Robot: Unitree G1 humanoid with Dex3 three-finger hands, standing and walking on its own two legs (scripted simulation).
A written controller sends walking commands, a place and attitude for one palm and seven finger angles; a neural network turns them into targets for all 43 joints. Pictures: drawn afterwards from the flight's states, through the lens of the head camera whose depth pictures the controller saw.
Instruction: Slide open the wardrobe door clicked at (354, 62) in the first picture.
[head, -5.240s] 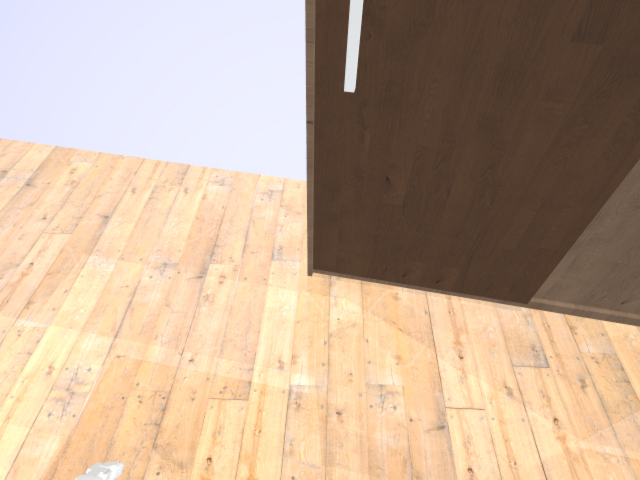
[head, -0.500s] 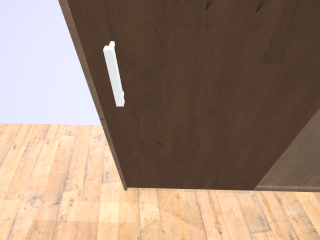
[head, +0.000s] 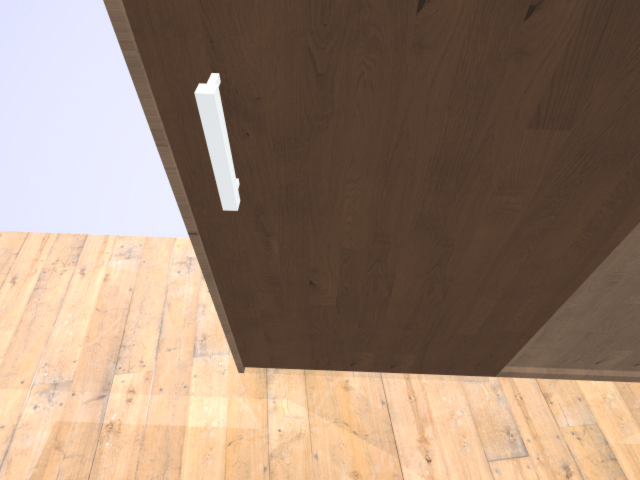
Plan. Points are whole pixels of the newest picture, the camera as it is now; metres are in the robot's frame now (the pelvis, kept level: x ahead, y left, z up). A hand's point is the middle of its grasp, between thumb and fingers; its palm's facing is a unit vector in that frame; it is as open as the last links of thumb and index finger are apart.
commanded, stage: look again from close up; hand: left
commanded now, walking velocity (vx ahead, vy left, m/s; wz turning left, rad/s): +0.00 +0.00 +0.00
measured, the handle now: (223, 146) +0.52 +0.18 +0.14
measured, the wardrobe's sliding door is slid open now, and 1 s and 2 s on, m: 0.00 0.00 0.00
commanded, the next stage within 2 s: raise the hand with hooked fingers in 0.38 s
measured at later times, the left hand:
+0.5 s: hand out of the picture +0.01 +0.17 -0.17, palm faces +0.02 -0.98 -0.21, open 7.4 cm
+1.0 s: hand (153, 459) +0.15 +0.20 -0.01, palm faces +0.15 -0.99 -0.04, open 9.2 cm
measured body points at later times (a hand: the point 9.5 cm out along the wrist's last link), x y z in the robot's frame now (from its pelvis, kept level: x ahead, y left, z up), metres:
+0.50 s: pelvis +0.00 +0.00 +0.00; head +0.01 +0.00 +0.45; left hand +0.01 +0.22 -0.16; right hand +0.01 -0.23 -0.16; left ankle -0.02 +0.11 -0.74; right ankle +0.01 -0.11 -0.74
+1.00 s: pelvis -0.02 -0.01 -0.06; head +0.01 +0.00 +0.39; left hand +0.13 +0.25 -0.01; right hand +0.21 -0.24 -0.09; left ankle -0.02 +0.11 -0.74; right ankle +0.01 -0.11 -0.74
